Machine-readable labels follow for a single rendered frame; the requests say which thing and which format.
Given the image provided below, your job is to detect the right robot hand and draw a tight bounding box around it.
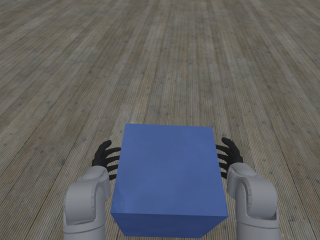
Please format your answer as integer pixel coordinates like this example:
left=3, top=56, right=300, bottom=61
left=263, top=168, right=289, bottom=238
left=215, top=137, right=243, bottom=179

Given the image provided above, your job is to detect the right robot forearm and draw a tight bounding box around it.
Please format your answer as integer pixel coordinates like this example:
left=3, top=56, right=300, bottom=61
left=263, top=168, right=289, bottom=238
left=226, top=162, right=280, bottom=240

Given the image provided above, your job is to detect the left robot hand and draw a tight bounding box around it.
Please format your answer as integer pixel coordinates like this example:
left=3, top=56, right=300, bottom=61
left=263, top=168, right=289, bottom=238
left=92, top=140, right=121, bottom=181

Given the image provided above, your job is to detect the left robot forearm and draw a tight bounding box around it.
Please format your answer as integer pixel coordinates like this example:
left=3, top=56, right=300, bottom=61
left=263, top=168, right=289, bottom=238
left=63, top=165, right=111, bottom=240

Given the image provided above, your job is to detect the carton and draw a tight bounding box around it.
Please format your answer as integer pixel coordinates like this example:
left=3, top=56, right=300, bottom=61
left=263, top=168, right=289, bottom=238
left=110, top=123, right=229, bottom=239

